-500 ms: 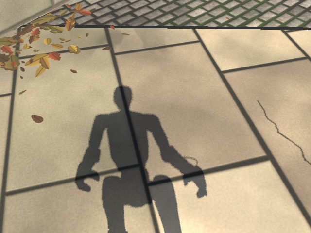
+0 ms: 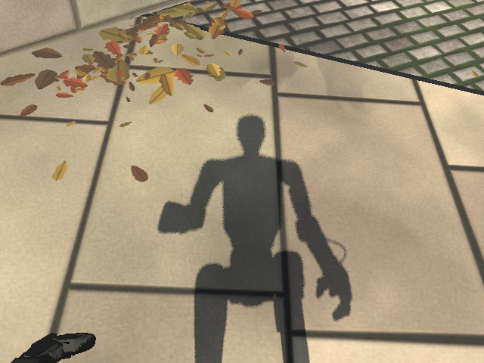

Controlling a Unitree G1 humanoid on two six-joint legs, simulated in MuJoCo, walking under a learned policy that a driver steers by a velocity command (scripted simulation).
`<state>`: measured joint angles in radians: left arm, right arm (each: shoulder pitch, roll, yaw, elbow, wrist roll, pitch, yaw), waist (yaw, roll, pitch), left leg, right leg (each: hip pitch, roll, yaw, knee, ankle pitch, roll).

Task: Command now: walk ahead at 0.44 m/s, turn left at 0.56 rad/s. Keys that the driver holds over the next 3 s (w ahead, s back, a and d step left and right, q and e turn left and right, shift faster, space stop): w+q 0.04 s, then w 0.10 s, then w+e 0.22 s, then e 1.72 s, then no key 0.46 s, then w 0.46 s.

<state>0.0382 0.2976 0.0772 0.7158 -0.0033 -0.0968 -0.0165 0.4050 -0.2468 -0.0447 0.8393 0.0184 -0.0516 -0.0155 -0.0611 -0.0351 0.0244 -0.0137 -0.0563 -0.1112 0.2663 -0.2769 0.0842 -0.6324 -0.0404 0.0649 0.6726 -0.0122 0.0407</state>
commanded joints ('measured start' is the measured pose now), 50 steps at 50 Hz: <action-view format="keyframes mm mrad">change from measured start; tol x32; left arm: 1 -195 35 -1 -118 -9 -23 -14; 11 379 228 58 41 4 -29 -24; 50 156 99 19 -142 -12 159 9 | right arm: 1 43 -194 -53 -45 6 -7 -16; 50 -296 -227 -70 -176 -14 43 0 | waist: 1 -28 140 57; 9 149 192 -181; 11 106 -299 -451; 20 43 -35 -4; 32 87 336 -328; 50 49 173 -106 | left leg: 1 -78 198 -163 -70 281 103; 9 -7 180 -113 385 828 25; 11 -563 -62 -72 1005 -284 -66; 12 -669 6 -98 1080 -274 -51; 29 -221 41 16 201 331 -113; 32 208 520 -420 187 832 151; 36 -99 359 -211 65 293 121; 50 -129 388 81 39 336 143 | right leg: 1 14 52 -38 -132 100 9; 9 534 51 -64 -186 8 -150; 11 1104 -336 705 -300 -302 -398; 23 319 -66 161 -439 305 -268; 29 368 -41 271 -233 77 -149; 32 76 175 103 360 -759 -25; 34 -21 59 61 569 -611 22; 50 249 -14 -98 57 -330 -10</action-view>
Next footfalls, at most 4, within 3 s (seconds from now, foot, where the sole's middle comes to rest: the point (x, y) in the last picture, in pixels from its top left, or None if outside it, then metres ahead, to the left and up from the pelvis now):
0.18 right None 0.31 -0.12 -0.79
0.62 left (179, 347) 0.52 0.11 -0.79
1.08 right None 0.41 -0.13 -0.79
1.52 left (196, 341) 0.54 0.06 -0.79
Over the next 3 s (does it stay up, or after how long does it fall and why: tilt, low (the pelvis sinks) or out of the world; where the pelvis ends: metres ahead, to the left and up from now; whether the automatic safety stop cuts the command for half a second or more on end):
stays up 0.43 -0.13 0.00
